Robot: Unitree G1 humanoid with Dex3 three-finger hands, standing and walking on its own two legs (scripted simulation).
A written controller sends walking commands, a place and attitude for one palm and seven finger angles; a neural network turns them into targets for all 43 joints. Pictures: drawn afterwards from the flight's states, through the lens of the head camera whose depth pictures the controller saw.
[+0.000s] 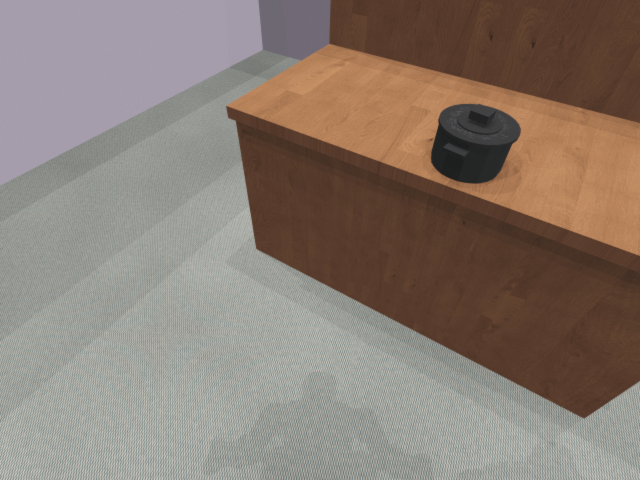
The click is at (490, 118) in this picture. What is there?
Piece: lid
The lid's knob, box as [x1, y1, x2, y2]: [468, 104, 496, 124]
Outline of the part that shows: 478,104 470,111 468,118 485,124 493,117 496,110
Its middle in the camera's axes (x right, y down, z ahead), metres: +0.37 -0.28 +0.88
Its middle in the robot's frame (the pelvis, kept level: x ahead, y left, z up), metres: +0.87 -0.33 +0.04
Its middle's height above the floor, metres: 0.81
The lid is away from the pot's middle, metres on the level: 0.00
